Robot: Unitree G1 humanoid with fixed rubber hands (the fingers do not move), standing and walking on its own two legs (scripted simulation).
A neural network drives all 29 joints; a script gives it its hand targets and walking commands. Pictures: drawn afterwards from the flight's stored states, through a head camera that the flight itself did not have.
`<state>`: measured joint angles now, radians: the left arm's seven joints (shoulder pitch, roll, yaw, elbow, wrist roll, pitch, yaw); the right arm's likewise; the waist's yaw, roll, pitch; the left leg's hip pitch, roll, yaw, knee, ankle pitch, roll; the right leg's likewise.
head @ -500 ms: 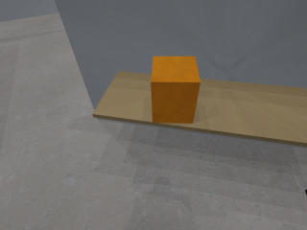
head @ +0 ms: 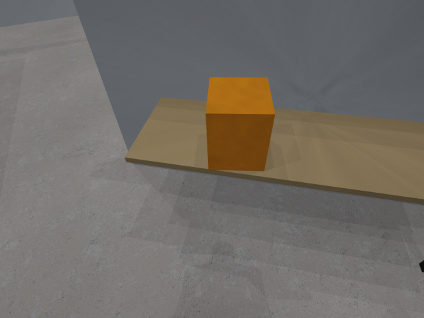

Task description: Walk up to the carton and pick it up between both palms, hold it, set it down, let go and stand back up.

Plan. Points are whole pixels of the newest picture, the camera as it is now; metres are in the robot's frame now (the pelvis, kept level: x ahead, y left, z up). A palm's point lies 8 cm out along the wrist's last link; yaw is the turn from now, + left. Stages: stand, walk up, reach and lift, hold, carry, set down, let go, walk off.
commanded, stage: stand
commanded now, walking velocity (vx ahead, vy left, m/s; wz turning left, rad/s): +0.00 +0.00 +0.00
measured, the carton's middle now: (237, 124) +0.76 -0.03 -0.09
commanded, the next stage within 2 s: walk up in 0.08 s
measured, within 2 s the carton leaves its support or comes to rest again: neither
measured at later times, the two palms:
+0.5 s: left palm out of the picture -0.06 +0.26 -0.15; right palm out of the picture +0.08 -0.22 -0.14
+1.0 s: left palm (118, 246) +0.32 +0.27 -0.13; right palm out of the picture +0.07 -0.17 -0.16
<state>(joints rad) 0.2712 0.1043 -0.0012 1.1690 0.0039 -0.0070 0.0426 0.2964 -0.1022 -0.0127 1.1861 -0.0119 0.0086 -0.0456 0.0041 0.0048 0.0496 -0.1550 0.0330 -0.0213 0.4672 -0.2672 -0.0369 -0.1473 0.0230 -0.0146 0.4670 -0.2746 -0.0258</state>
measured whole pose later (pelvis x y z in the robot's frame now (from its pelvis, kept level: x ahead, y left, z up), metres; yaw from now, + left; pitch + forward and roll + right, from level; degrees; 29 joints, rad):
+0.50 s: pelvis +0.04 +0.03 -0.01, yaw +0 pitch -3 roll -2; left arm 0.48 0.18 0.04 1.12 0.04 -0.04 0.03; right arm 0.30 -0.22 -0.03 0.99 -0.05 -0.03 0.00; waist 0.07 0.01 0.02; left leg -0.41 0.06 0.04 0.85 -0.45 0.00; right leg -0.11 0.02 0.02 0.53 -0.38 0.00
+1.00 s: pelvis +0.21 +0.05 -0.02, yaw -12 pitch -3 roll +3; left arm 0.29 0.22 0.00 0.89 0.05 -0.04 -0.03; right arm 0.52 -0.23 0.01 1.01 -0.04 -0.05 0.00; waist -0.04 0.01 0.06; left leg -0.03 0.03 0.24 0.56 -0.46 -0.01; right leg -0.42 -0.07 -0.08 0.69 -0.21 -0.03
